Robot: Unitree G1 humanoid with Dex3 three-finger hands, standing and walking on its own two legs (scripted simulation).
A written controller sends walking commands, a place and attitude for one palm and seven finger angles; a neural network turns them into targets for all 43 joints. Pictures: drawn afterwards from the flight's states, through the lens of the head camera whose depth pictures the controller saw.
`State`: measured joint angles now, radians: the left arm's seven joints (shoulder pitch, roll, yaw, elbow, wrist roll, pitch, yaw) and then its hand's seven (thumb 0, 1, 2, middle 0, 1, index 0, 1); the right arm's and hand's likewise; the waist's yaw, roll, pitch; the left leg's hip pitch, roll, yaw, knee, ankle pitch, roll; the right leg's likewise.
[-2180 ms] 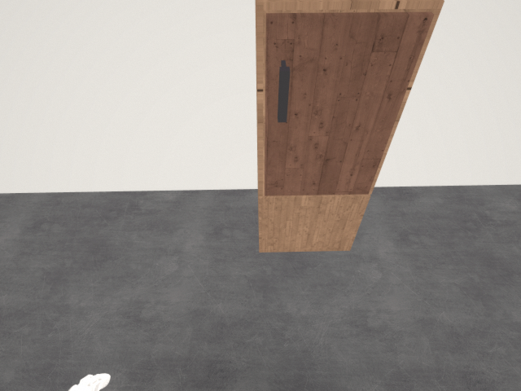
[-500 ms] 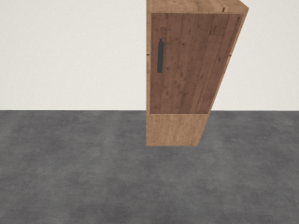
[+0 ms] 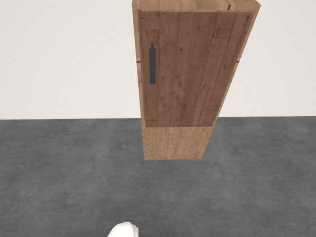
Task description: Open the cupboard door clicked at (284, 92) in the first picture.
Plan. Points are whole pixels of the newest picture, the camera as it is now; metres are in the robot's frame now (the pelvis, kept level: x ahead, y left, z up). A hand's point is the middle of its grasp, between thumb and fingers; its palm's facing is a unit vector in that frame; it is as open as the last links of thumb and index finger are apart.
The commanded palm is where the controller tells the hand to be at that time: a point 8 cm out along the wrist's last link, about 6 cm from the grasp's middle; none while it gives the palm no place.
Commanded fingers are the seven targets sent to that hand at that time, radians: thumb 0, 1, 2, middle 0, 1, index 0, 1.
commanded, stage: take the last steps up to it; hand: left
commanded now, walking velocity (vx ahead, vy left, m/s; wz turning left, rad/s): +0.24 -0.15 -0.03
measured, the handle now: (152, 64) +0.69 +0.08 +0.06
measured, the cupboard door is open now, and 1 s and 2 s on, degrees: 0 0 0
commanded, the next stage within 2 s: come to a stop and stand still in 0.24 s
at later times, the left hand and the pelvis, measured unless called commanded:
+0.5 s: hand (109, 217) +0.20 +0.17 -0.17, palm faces +0.03 -0.99 -0.17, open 7.3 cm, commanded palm none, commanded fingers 0.00 0.90 0.90 -0.20 -0.30 -0.20 -0.30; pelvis +0.15 -0.01 +0.01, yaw -1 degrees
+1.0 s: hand (108, 224) +0.19 +0.17 -0.18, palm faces +0.07 -0.97 -0.23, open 7.4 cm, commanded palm none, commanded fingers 0.00 0.90 0.90 -0.20 -0.30 -0.20 -0.30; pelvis +0.13 -0.02 -0.01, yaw +0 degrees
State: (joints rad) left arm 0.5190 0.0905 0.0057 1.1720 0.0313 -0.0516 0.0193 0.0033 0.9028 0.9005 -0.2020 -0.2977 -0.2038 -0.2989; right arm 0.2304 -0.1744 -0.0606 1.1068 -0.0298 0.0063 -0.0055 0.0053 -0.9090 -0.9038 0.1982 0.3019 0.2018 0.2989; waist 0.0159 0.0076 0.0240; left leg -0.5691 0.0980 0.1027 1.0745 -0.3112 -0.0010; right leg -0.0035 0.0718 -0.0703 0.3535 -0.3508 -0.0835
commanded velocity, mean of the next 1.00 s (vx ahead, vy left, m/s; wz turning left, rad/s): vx -0.01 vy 0.01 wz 0.00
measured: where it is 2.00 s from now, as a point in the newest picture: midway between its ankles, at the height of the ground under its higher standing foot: outside the picture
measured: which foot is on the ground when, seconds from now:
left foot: up 0.00-0.14, down 0.16-0.62, up 0.64-1.00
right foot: down 0.00-0.18, up 0.20-0.60, down 0.62-1.00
